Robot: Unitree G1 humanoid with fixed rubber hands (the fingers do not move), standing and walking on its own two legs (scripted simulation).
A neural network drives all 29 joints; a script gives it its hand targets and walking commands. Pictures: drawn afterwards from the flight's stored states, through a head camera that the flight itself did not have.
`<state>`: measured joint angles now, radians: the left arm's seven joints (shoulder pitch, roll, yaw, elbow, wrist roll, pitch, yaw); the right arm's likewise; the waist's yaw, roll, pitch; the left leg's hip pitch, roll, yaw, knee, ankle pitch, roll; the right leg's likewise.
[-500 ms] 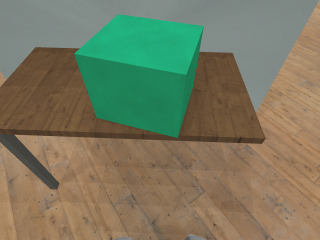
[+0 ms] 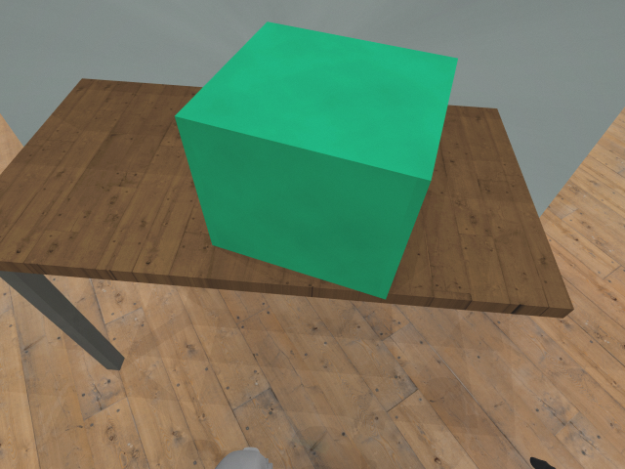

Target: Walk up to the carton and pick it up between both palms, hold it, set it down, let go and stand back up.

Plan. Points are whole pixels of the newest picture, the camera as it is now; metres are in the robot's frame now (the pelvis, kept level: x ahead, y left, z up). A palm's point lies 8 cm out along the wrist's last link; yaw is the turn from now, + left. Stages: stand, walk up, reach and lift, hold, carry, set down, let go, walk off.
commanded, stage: walk up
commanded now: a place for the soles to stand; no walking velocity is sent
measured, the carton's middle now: (325, 158) +0.57 +0.00 +0.05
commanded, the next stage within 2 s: reach and lift in 1.48 s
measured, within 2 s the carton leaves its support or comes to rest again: neither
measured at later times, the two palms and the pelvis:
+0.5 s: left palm (65, 422) +0.19 +0.33 -0.09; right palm out of the picture +0.11 -0.30 -0.10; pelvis +0.08 +0.02 +0.01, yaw -4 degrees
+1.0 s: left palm (75, 405) +0.21 +0.32 -0.09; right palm out of the picture +0.14 -0.30 -0.09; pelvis +0.08 +0.02 +0.00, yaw -4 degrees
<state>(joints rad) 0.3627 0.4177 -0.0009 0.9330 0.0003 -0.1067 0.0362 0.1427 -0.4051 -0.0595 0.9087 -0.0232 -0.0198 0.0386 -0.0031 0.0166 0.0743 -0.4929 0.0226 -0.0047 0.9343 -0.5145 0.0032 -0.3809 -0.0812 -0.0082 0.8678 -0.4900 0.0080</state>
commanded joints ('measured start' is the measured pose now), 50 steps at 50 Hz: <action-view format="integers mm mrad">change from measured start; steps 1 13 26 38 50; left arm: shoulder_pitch -53 -219 -225 -299 -367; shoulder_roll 119 174 212 213 182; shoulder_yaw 58 82 67 65 59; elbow -124 -91 -52 -36 -36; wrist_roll -10 -3 15 9 10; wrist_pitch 3 40 25 43 59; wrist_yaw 4 -21 6 -21 -29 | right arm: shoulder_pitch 307 196 101 44 -6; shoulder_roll -399 -248 -162 -206 -215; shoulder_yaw -135 -82 -30 -21 -18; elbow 11 -24 -38 -11 -12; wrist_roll -4 20 38 22 10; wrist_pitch -62 -66 -32 -49 -47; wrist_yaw -21 -49 -46 -64 -61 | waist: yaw -115 -61 -18 -5 -4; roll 331 182 -200 -27 -60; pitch -230 95 -69 -150 -86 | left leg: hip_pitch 750 382 110 150 163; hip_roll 305 230 14 73 108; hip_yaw -598 -233 -5 -86 -146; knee -569 -508 -185 -303 -397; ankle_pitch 218 710 -111 240 208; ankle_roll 171 139 38 51 82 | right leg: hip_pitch -516 -361 95 86 40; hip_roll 123 12 -166 -106 -35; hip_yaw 12 55 349 231 163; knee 388 113 -342 -230 -224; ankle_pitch -65 111 521 408 335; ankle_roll -36 -19 -236 -151 -102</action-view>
